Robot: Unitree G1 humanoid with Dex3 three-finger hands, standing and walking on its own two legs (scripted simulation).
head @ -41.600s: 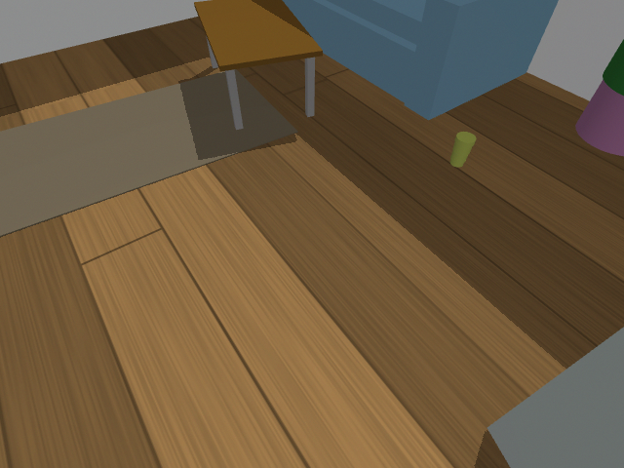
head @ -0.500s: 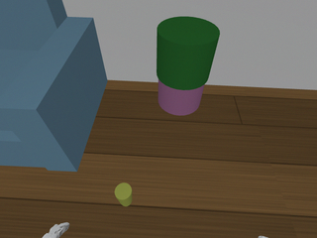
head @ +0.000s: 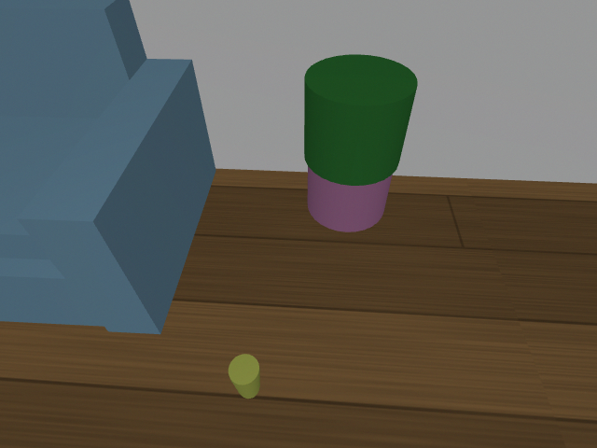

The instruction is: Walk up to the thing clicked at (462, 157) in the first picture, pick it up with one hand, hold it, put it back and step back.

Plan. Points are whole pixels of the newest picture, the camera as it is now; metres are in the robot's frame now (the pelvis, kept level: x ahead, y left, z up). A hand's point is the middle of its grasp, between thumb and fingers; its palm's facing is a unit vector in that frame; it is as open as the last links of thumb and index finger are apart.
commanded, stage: stand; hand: left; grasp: from the side
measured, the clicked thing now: (246, 379) +0.47 +0.20 -0.70
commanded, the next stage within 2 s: step back in 1.32 s
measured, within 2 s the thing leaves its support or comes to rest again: neither
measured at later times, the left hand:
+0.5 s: hand out of the picture +0.06 +0.24 -0.16, palm faces -0.02 -0.94 -0.34, open 7.4 cm
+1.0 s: hand out of the picture +0.11 +0.24 -0.15, palm faces -0.02 -0.94 -0.35, open 7.4 cm
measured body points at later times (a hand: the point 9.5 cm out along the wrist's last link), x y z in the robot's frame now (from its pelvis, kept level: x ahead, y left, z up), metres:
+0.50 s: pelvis +0.01 -0.01 +0.00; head +0.02 -0.02 +0.45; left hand +0.06 +0.29 -0.13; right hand +0.05 -0.30 -0.14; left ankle +0.02 +0.12 -0.74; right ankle +0.03 -0.14 -0.74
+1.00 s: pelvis +0.03 -0.01 +0.01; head +0.04 -0.01 +0.45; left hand +0.11 +0.29 -0.13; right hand +0.10 -0.30 -0.13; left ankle +0.02 +0.12 -0.74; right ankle +0.03 -0.14 -0.74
